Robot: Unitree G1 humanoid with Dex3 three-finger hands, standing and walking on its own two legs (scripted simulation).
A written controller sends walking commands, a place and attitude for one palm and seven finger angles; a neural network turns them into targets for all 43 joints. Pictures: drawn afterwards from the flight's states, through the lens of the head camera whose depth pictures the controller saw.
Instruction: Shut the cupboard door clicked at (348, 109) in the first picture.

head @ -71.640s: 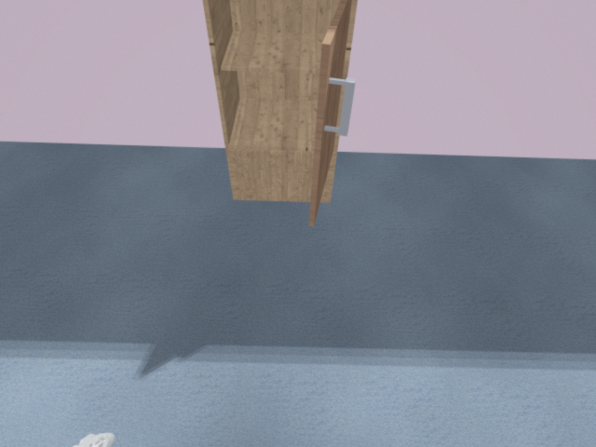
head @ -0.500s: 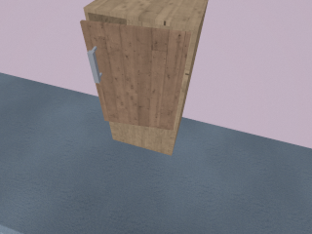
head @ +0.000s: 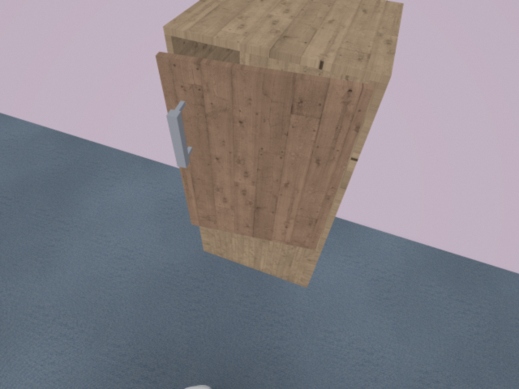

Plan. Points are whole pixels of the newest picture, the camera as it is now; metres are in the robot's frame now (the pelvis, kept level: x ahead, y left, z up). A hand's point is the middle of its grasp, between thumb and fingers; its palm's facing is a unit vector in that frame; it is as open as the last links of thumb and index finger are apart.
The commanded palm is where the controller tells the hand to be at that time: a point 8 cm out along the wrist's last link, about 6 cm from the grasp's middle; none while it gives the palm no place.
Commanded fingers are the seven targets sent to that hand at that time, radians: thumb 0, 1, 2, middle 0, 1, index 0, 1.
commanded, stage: take the last steps up to it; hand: left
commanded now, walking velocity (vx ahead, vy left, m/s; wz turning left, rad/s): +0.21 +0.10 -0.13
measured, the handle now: (182, 135) +0.63 +0.23 -0.01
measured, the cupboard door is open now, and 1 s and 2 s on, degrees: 8 8 8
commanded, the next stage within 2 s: come to a stop and stand still in 0.14 s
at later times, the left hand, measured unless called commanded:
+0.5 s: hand (146, 351) +0.20 +0.22 -0.17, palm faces -0.04 -0.98 -0.22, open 7.4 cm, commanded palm none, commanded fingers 0.00 0.90 0.90 -0.20 -0.30 -0.20 -0.30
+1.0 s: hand (161, 340) +0.22 +0.20 -0.16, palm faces -0.04 -0.97 -0.23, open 7.4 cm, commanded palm none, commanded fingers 0.00 0.90 0.90 -0.20 -0.30 -0.20 -0.30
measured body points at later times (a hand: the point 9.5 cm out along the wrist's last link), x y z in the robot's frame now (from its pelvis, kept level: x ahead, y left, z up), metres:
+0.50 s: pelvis +0.15 +0.04 +0.01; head +0.19 +0.04 +0.45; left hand +0.21 +0.27 -0.15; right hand +0.18 -0.19 -0.15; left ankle +0.15 +0.16 -0.73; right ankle +0.11 -0.07 -0.72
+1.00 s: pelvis +0.14 +0.02 +0.01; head +0.18 +0.01 +0.46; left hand +0.22 +0.25 -0.14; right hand +0.19 -0.24 -0.14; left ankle +0.12 +0.14 -0.70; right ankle +0.15 -0.10 -0.73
